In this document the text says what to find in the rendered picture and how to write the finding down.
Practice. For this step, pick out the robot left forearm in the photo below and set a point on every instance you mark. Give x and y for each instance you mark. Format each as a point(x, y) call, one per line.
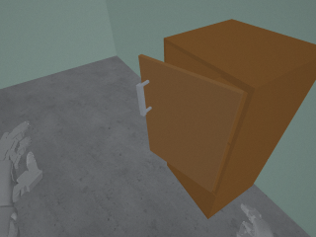
point(8, 224)

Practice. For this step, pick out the cupboard door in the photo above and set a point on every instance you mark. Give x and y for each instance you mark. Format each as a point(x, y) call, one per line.
point(190, 120)

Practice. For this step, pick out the robot right hand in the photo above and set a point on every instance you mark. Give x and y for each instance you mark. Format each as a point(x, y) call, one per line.
point(260, 227)

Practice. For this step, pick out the handle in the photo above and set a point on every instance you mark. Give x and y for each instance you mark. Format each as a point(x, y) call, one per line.
point(141, 98)

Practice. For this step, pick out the robot left hand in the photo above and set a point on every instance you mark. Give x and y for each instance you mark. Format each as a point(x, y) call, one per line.
point(11, 152)

